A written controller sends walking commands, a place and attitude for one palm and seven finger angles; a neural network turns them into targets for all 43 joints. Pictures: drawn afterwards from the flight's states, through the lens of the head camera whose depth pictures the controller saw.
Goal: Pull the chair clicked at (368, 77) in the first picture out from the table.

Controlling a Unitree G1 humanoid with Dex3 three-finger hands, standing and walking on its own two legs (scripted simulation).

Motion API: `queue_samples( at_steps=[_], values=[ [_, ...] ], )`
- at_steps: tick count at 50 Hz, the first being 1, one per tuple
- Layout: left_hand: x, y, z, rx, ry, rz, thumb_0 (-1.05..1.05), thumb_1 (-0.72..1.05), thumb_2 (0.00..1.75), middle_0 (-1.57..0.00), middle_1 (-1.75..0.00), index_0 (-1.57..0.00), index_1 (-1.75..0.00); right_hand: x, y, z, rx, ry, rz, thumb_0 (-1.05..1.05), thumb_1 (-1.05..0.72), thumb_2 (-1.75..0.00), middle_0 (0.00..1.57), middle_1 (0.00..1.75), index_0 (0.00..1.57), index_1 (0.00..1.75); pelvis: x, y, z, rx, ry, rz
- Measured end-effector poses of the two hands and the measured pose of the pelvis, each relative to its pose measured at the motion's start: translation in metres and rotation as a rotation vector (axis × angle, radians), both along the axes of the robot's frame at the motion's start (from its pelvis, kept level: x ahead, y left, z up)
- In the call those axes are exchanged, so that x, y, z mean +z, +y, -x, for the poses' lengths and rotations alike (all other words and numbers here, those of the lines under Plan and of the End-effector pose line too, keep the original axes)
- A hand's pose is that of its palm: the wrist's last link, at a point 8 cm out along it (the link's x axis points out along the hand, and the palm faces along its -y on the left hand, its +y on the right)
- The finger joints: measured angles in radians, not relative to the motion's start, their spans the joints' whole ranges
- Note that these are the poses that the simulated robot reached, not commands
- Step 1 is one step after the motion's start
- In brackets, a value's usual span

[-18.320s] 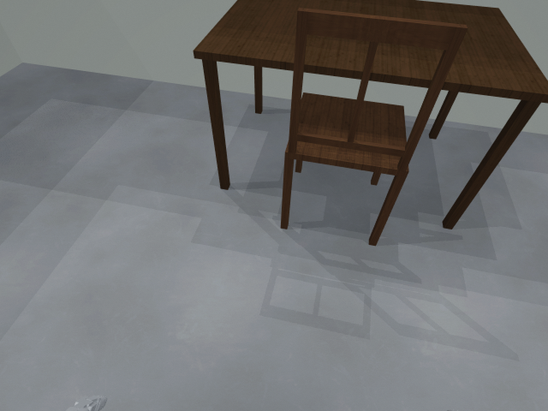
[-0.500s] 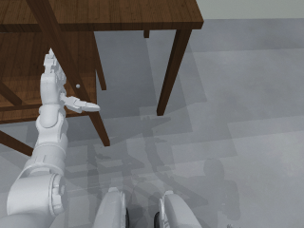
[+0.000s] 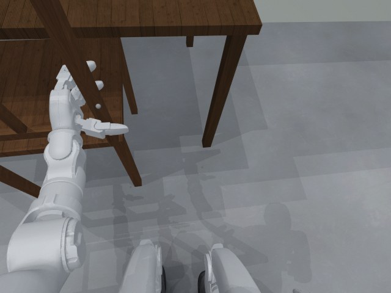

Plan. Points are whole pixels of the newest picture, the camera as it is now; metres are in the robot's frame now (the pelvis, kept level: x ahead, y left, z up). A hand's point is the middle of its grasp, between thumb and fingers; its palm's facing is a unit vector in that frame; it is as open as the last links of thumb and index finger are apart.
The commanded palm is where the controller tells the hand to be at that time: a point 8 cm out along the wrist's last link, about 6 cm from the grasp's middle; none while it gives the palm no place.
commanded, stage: hook a spindle and tug to test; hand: left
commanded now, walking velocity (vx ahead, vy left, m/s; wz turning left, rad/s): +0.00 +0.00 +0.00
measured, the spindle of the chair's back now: out of the picture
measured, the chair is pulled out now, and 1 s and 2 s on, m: -0.01 0.02 0.13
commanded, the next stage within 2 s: step backward, pulling the chair out in 1.04 s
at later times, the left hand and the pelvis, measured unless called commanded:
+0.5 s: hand (98, 101) +0.49 +0.18 +0.03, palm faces +0.09 -1.00 +0.00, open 6.0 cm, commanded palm +0.45 +0.22 +0.03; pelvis +0.01 +0.01 +0.01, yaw -1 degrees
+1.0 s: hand (96, 117) +0.45 +0.18 +0.03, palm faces +0.09 -1.00 +0.01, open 5.9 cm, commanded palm +0.41 +0.22 +0.03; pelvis +0.02 +0.01 +0.01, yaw +0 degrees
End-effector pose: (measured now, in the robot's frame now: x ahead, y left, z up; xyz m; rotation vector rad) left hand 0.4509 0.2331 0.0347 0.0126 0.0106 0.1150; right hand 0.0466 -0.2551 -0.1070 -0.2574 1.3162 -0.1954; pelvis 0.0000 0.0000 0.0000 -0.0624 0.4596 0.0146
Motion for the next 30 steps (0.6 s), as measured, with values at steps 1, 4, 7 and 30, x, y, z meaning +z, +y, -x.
queue_samples(
  at_steps=[1,4,7,30],
  values=[
    [0.0,0.001,-0.001,0.001,0.0,0.002,-0.01,-0.36,0.36,-0.32,-0.93,-0.31,-0.93,0.0,0.0,0.0,0.0,0.003,0.0,0.01,-0.91,-0.9,0.2,0.3,0.2,0.3,0.0,0.0,0.0,0.0,0.001,0.0],
    [0.0,0.002,-0.004,0.002,-0.001,0.007,-0.01,-0.25,0.41,-0.36,-1.08,-0.36,-1.09,0.0,0.0,0.002,-0.002,0.011,0.002,0.01,-0.91,-0.9,0.2,0.3,0.2,0.3,-0.001,0.0,-0.001,0.001,0.006,0.002],
    [-0.001,0.003,-0.006,0.001,-0.002,0.01,-0.01,-0.11,0.47,-0.4,-1.21,-0.4,-1.22,0.0,0.0,0.003,-0.005,0.019,0.004,0.01,-0.91,-0.9,0.2,0.3,0.2,0.3,-0.001,0.001,-0.002,0.001,0.01,0.003],
    [-0.001,0.001,-0.006,-0.023,0.005,0.019,0.01,0.63,0.78,-0.38,-1.43,-0.39,-1.43,0.01,0.013,-0.015,-0.023,0.002,-0.016,0.01,-0.91,-0.9,0.2,0.3,0.2,0.3,0.009,0.012,-0.016,-0.014,0.012,0.003]
  ],
)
